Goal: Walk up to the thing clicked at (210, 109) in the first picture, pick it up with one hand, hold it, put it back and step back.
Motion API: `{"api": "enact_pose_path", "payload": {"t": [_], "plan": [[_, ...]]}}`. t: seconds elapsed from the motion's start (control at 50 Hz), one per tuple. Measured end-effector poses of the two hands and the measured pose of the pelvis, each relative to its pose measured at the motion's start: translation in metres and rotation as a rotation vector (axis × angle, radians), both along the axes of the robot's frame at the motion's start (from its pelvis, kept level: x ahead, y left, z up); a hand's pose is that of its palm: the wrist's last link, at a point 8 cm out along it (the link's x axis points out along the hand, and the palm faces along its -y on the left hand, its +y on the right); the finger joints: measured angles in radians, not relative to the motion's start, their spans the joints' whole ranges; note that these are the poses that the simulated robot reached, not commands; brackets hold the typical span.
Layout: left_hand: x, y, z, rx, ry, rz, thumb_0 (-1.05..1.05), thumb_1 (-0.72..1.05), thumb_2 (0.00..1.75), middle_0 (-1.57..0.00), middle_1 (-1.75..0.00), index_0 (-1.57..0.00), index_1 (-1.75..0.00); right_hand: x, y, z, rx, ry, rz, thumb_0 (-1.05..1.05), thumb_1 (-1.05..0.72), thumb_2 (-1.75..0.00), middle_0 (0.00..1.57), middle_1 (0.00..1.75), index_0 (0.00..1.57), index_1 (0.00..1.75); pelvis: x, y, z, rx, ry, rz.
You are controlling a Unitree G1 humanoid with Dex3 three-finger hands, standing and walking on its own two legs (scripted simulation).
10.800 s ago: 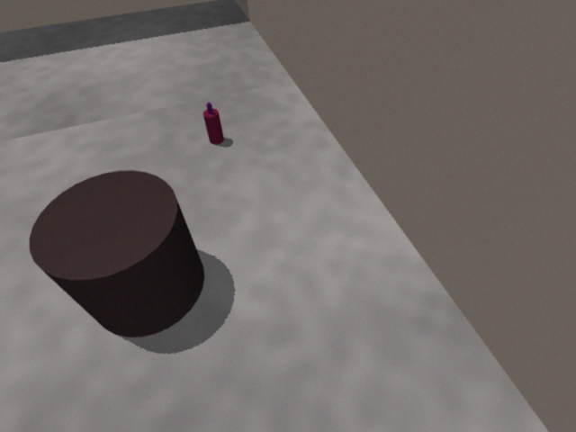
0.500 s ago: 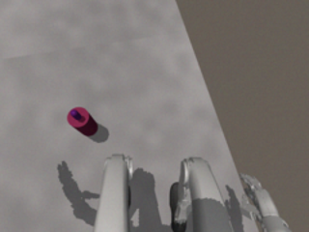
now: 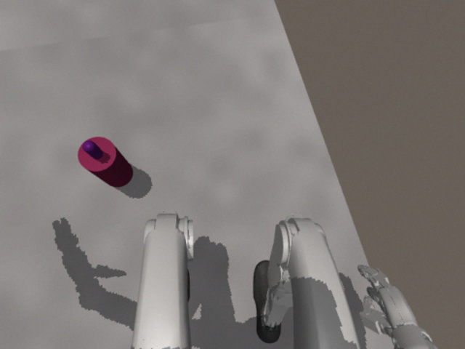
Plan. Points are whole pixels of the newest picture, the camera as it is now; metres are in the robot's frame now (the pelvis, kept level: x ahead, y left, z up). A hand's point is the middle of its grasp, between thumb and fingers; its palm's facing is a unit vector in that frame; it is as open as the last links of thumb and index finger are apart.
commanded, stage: go down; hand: left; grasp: from the side
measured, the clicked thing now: (105, 161) +0.45 +0.33 -0.31
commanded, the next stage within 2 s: approach in 0.80 s
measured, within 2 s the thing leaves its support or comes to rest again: neither
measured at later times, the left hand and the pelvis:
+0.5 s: hand out of the picture +0.31 +0.50 -0.01, palm faces +0.48 -0.87 -0.10, open 17.7 cm; pelvis -0.01 +0.00 -0.03, yaw -1 degrees
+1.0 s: hand out of the picture +0.31 +0.51 -0.03, palm faces +0.50 -0.86 -0.07, open 17.7 cm; pelvis -0.01 +0.00 -0.05, yaw -2 degrees
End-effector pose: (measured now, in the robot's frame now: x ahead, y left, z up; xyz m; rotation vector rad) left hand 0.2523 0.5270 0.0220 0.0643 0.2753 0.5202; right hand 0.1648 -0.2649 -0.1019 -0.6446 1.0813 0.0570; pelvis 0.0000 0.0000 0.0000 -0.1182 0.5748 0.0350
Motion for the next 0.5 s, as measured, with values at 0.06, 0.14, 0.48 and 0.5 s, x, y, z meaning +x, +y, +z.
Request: {"api": "enact_pose_path", "payload": {"t": [0.06,0.14,0.48,0.5], "plan": [[0.001,0.002,-0.005,0.003,-0.017,-0.002,-0.01,-0.59,0.03,-0.06,-0.03,-0.05,-0.05,-0.001,0.0,-0.006,-0.004,0.006,0.012,0.01,-0.92,-0.91,0.2,0.3,0.2,0.3,-0.002,0.0,-0.007,-0.001,-0.005,-0.002],[0.006,0.005,-0.014,0.001,-0.04,-0.008,-0.01,-0.6,0.04,-0.06,-0.03,-0.05,-0.05,-0.001,-0.001,-0.013,-0.013,0.011,0.025,0.01,-0.91,-0.9,0.2,0.3,0.2,0.3,-0.004,0.0,-0.015,-0.005,-0.01,-0.003],[0.011,0.011,-0.021,0.001,-0.063,-0.009,-0.01,-0.6,0.05,-0.06,-0.04,-0.05,-0.06,-0.013,-0.004,-0.022,-0.032,0.033,0.008,0.01,-0.92,-0.91,0.2,0.3,0.2,0.3,-0.006,0.003,-0.03,-0.014,-0.017,-0.006],[0.011,0.012,-0.021,0.003,-0.065,-0.007,-0.01,-0.6,0.05,-0.06,-0.04,-0.05,-0.06,-0.014,-0.004,-0.023,-0.031,0.037,0.009,0.01,-0.92,-0.91,0.2,0.3,0.2,0.3,-0.006,0.003,-0.03,-0.013,-0.017,-0.007]]}}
